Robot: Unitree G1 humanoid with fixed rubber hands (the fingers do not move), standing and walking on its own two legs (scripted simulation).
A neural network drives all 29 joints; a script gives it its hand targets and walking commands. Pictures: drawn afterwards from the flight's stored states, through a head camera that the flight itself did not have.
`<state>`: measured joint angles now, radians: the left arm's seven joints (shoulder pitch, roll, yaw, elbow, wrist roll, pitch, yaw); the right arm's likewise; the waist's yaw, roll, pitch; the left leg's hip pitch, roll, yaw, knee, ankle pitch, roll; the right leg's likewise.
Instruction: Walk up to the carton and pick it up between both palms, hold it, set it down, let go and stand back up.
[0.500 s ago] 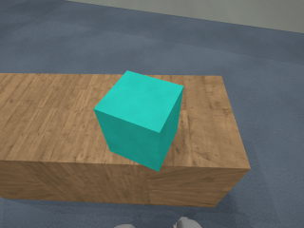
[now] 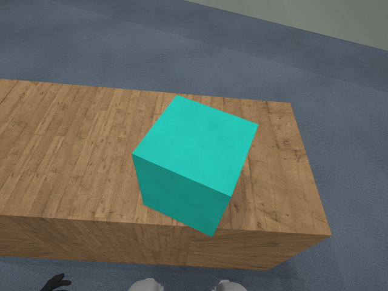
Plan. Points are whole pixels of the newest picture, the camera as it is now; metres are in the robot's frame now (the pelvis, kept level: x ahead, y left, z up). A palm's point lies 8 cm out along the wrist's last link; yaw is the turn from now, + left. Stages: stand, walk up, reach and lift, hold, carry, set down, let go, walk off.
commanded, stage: walk up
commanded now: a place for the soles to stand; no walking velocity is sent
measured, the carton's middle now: (194, 168) +0.41 +0.01 -0.05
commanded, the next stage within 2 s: reach and lift in 1.68 s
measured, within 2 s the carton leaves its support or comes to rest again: neither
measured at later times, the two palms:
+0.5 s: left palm out of the picture +0.09 +0.30 -0.09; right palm out of the picture +0.09 -0.32 -0.10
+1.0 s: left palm out of the picture +0.10 +0.30 -0.09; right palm out of the picture +0.09 -0.32 -0.10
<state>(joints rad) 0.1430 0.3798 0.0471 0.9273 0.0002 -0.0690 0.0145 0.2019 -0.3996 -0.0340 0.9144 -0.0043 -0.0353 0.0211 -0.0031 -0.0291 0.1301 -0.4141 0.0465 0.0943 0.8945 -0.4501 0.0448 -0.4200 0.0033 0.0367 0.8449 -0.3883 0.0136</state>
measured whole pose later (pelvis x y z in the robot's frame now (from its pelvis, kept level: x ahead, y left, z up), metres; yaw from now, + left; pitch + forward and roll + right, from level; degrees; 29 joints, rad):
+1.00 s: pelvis -0.01 -0.01 +0.00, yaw +0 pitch -2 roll +0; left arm 0.13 0.38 0.05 0.94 0.00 -0.06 0.02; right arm 0.11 -0.40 -0.03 0.98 0.00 -0.02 0.02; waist 0.00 0.01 0.08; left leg -0.41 0.04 0.10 0.86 -0.41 0.03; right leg -0.44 0.00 0.03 0.85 -0.38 0.02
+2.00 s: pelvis -0.03 -0.02 +0.00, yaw +0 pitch -4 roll +0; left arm -0.03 0.38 0.05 0.55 0.00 0.37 0.00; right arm 0.06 -0.38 -0.11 0.87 -0.04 -0.21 0.04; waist 0.00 0.00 0.18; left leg -0.41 0.05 0.10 0.90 -0.41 0.02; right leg -0.44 0.00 0.03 0.89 -0.38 0.02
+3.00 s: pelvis +0.01 +0.01 +0.03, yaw +0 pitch -7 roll -2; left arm 0.16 0.38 0.05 0.53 -0.04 -0.10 -0.16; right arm 0.35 -0.05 -0.03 0.46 0.04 -0.34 -0.18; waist 0.00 -0.04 0.17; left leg -0.17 0.04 0.10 0.64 -0.35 0.04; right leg -0.16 0.00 0.03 0.55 -0.28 0.02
